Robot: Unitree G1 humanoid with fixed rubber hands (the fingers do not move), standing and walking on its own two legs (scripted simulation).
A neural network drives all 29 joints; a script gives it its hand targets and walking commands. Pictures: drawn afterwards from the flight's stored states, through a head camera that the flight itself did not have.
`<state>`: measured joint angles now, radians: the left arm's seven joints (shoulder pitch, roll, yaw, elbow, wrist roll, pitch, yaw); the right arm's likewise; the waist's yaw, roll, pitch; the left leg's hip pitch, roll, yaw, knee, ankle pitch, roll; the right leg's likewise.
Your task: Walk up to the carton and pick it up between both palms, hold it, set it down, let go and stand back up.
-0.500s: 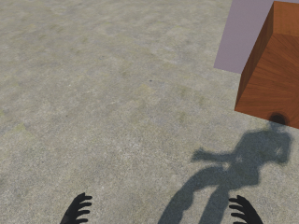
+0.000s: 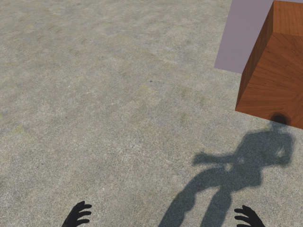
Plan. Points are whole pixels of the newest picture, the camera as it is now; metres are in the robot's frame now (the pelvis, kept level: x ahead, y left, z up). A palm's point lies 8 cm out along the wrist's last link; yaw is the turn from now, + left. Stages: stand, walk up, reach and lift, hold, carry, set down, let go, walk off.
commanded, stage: stand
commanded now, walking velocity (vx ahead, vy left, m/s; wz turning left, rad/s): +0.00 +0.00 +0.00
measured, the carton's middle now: out of the picture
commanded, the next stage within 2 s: walk up in 1.32 s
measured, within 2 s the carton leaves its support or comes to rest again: neither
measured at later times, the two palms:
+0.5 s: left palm out of the picture +0.12 +0.25 -0.09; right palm out of the picture +0.11 -0.24 -0.09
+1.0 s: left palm out of the picture +0.12 +0.25 -0.09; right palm out of the picture +0.11 -0.24 -0.09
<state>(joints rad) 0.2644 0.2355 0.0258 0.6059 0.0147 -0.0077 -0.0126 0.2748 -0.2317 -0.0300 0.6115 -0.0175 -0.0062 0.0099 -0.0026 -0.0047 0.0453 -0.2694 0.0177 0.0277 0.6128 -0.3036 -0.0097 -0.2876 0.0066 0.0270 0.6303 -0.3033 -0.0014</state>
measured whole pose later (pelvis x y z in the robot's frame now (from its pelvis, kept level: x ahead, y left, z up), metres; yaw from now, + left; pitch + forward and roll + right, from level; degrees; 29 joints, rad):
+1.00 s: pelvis +0.00 +0.01 +0.00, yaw -2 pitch -2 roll +0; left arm 0.28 0.24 0.01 0.64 0.01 0.00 -0.01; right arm 0.29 -0.25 -0.01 0.63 -0.01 0.00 0.01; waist 0.00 -0.01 0.03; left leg -0.26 0.02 0.06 0.60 -0.31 0.00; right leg -0.29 0.01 0.06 0.62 -0.30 0.01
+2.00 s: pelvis +0.09 -0.14 -0.03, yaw -20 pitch -3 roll +0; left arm 0.28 0.28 0.05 0.65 0.02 -0.01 -0.06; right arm 0.38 -0.33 -0.06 0.71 -0.03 0.00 0.00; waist 0.02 0.04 0.05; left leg -0.32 0.18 0.04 1.20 -0.54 0.04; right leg -0.44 -0.02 -0.03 0.82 -0.32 -0.02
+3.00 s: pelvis +0.40 -0.48 +0.00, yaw -27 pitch -3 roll -1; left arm 0.38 0.29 0.05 0.71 0.05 -0.03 -0.03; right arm 0.32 -0.26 -0.06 0.60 -0.03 -0.02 0.00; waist 0.08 0.00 0.07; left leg -0.57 0.07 0.03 0.92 -0.30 0.01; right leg -0.18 0.02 -0.16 0.60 -0.37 -0.08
